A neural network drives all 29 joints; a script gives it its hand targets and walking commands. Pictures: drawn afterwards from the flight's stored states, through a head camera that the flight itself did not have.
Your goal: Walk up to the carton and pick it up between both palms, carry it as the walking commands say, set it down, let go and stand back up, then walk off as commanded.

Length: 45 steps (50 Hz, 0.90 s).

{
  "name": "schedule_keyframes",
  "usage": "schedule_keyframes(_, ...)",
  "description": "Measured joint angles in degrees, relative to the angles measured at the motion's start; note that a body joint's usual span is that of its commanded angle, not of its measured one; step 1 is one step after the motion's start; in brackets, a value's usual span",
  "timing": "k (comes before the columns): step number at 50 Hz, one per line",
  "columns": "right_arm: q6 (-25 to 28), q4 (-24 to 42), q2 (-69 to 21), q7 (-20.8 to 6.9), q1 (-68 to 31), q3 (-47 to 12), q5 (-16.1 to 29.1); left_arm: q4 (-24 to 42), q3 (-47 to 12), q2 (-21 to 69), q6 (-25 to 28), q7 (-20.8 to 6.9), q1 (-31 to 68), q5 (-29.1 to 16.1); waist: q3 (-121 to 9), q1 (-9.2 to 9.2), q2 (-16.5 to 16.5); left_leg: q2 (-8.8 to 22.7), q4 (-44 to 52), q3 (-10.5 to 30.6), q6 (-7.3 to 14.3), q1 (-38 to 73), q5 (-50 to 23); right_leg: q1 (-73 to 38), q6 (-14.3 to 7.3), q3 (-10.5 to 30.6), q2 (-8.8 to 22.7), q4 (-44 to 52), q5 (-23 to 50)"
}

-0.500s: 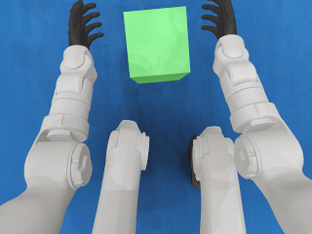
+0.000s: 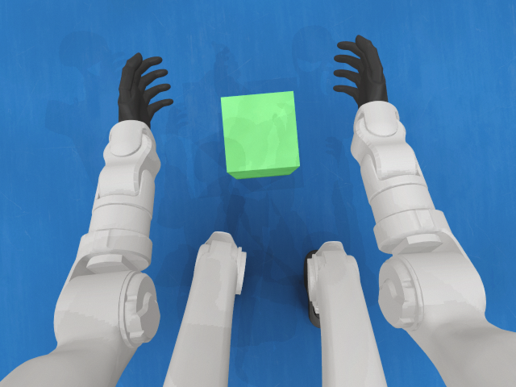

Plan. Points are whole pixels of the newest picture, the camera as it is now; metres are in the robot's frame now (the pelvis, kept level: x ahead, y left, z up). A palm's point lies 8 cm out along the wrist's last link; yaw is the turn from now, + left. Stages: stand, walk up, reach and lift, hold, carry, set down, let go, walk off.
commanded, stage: set down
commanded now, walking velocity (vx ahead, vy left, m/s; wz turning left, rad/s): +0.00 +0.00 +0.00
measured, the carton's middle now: (260, 142) +0.48 +0.05 -0.43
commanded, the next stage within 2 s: let go in 0.46 s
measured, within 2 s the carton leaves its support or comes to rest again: neither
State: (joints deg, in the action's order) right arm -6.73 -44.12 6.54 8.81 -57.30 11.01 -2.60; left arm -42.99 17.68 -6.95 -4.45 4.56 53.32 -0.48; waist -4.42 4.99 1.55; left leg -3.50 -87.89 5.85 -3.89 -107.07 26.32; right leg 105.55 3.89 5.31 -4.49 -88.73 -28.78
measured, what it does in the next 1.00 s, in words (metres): rises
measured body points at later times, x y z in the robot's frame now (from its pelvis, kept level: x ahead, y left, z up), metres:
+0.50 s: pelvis +0.03 +0.01 +0.12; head +0.30 +0.03 +0.48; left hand +0.46 +0.22 +0.00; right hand +0.51 -0.10 +0.00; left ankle +0.09 +0.14 -0.52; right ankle +0.08 -0.14 -0.52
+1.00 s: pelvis +0.08 +0.01 +0.19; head +0.23 +0.00 +0.62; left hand +0.34 +0.25 +0.10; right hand +0.38 -0.18 +0.09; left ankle +0.09 +0.14 -0.52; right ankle +0.08 -0.14 -0.52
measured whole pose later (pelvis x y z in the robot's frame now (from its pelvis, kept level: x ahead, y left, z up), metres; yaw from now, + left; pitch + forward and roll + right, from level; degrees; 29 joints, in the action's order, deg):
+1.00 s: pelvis +0.08 +0.01 +0.19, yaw +1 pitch +23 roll +0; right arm -1.4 -31.0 6.4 2.4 -9.7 7.4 -5.9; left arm -31.9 8.0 -8.7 -0.3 -3.6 7.2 2.4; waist -4.5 2.7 -0.7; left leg -2.2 -37.2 5.1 -1.1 -46.1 14.4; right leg 44.9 2.7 6.9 -0.7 -38.0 -16.7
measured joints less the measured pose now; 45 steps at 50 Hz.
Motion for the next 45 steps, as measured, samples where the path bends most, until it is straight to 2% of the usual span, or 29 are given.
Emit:
schedule_keyframes(9,0.5,0.4,-0.9,-1.1,3.1,1.3,-1.4,1.1,1.4,1.5,0.2,-1.0,-3.0,2.3,-1.3,-0.23,0.3,0.4,11.4,0.1,0.5,9.5,-3.1,-9.6,-0.3,0.3,0.6,11.6,3.2)
schedule_keyframes(21,2.2,-1.9,-2.4,-3.2,5.2,4.5,-4.7,0.2,5.0,4.0,1.6,-2.2,-5.2,7.6,-1.0,-0.76,0.6,0.6,26.7,0.0,1.4,22.4,-8.3,-22.6,-0.3,1.0,1.7,27.1,8.4)
schedule_keyframes(29,3.6,-2.6,-3.7,-3.5,7.1,6.5,-8.2,0.0,4.7,5.0,2.8,-3.1,-7.1,11.1,-0.3,-1.39,0.6,0.7,31.9,0.1,1.7,26.1,-10.0,-26.4,-0.3,0.9,2.2,32.5,10.1)
schedule_keyframes(33,3.5,2.2,-5.5,-2.4,13.3,4.8,-8.5,3.2,1.8,4.5,2.7,-4.2,-12.6,11.1,0.0,-1.67,0.4,0.9,33.2,0.2,1.8,27.9,-9.9,-28.4,-0.3,0.8,2.2,34.1,10.3)
schedule_keyframes(38,2.6,11.2,-6.8,-1.5,26.1,0.6,-7.7,10.6,-3.6,2.2,1.6,-5.7,-24.8,8.5,0.8,-2.18,-0.9,1.0,36.7,0.4,2.2,34.4,-10.1,-35.1,-0.4,0.7,2.5,38.0,10.6)
schedule_keyframes(41,2.9,14.9,-5.7,-2.0,34.3,-1.6,-7.0,13.4,-6.3,0.7,1.7,-6.6,-32.1,6.4,1.2,-2.1,-1.7,1.0,40.2,0.2,2.4,40.8,-10.6,-41.4,-0.5,0.9,2.8,41.5,11.1)
schedule_keyframes(45,3.9,15.1,-3.0,-3.9,41.8,-2.9,-5.7,12.7,-8.0,-0.8,2.8,-7.7,-39.0,4.0,0.7,-1.88,-2.2,1.0,45.1,-0.2,2.7,50.0,-11.3,-50.2,-0.8,1.3,3.4,45.8,11.6)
